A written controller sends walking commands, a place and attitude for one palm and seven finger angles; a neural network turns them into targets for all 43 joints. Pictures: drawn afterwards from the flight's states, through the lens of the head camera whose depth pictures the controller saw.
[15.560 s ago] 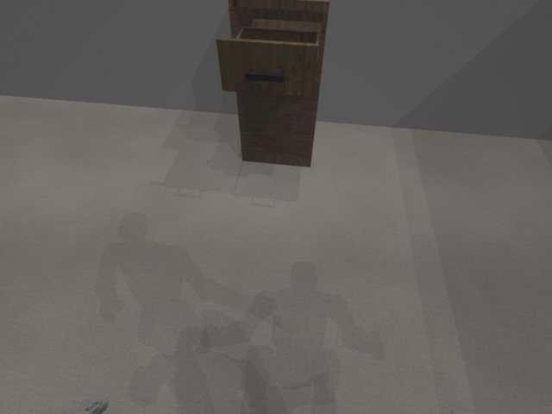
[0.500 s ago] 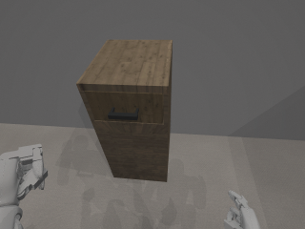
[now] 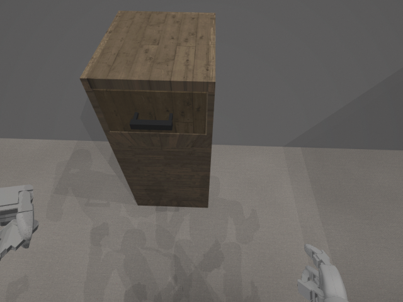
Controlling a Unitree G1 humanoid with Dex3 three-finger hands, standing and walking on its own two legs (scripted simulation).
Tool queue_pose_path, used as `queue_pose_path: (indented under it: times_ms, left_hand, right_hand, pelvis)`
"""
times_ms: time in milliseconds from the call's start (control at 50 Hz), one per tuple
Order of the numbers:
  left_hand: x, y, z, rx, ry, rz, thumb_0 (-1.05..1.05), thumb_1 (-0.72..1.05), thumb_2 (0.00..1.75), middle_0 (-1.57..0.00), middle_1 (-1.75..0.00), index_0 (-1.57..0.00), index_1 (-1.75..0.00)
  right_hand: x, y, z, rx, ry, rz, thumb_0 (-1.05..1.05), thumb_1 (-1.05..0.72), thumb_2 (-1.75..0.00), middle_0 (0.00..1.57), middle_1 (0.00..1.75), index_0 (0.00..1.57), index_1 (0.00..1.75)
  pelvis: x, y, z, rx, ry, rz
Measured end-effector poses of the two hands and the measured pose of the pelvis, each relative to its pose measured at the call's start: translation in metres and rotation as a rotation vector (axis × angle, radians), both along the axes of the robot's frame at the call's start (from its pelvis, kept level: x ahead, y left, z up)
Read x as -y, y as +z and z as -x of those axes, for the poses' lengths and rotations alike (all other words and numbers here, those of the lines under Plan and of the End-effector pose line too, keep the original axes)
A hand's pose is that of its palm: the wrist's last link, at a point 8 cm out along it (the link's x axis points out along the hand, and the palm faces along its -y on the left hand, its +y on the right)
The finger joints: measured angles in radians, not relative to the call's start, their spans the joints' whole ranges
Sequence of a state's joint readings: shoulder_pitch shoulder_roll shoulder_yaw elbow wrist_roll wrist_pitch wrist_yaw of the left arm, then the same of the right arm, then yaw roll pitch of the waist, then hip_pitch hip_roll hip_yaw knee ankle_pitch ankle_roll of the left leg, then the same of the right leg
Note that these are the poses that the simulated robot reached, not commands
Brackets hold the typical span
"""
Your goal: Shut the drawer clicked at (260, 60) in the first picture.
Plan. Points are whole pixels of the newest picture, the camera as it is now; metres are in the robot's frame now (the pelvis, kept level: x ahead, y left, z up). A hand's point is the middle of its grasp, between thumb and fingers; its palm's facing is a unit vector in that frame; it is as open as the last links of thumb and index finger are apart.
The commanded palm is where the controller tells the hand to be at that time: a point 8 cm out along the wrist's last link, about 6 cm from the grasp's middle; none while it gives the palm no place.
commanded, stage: step back with the hand held close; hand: left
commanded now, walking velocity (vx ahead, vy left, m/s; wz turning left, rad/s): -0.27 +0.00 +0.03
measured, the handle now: (152, 120) +0.63 +0.20 -0.08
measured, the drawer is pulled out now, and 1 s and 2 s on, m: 0.00 0.00 0.00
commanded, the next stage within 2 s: stop stepping back and stand still in 0.88 s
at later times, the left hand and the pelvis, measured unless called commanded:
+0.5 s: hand out of the picture +0.11 +0.25 +0.16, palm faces +0.43 -0.76 -0.49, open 3.3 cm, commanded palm +0.04 +0.28 +0.18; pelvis -0.07 -0.01 -0.02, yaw +4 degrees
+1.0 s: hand out of the picture +0.05 +0.20 +0.17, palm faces +0.22 -0.84 -0.50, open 3.3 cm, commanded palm -0.03 +0.26 +0.18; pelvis -0.17 -0.02 -0.01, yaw -2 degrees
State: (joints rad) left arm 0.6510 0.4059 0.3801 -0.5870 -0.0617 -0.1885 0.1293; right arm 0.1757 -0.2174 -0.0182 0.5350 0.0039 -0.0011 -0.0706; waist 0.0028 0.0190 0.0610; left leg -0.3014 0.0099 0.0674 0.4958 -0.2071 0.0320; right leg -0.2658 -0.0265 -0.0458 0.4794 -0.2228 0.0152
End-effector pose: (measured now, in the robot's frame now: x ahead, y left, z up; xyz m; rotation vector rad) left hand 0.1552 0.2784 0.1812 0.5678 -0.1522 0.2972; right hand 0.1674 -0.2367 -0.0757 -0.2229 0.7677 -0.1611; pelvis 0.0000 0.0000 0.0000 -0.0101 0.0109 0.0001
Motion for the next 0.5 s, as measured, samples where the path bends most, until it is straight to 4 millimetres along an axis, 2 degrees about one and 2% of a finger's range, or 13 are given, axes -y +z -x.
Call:
queue_pose_path:
  times_ms: [200, 340, 500]
  left_hand:
    - [-0.003, -0.005, 0.042, 0.060, 0.025, 0.019, 0.02, 0.88, 0.89, -1.41, -1.59, -1.40, -1.60]
    - [-0.008, -0.001, 0.063, 0.113, 0.029, -0.019, 0.02, 0.88, 0.89, -1.41, -1.59, -1.40, -1.60]
    - [-0.002, 0.000, 0.090, 0.145, 0.051, -0.045, 0.02, 0.88, 0.89, -1.41, -1.60, -1.40, -1.60]
  right_hand:
    - [-0.015, -0.001, 0.027, 0.045, 0.044, -0.003, 0.02, -0.91, -0.90, 0.21, 0.30, 0.20, 0.30]
    - [-0.013, -0.004, 0.050, 0.032, 0.058, 0.023, 0.02, -0.91, -0.90, 0.21, 0.30, 0.20, 0.30]
    - [-0.006, -0.013, 0.060, 0.035, 0.088, 0.020, 0.02, -0.91, -0.90, 0.21, 0.30, 0.20, 0.30]
  pelvis:
    - [-0.003, -0.007, 0.033, 0.003, 0.018, 0.023]
    - [-0.001, -0.010, 0.049, 0.007, 0.062, 0.025]
    - [0.005, -0.018, 0.068, 0.015, 0.069, 0.021]
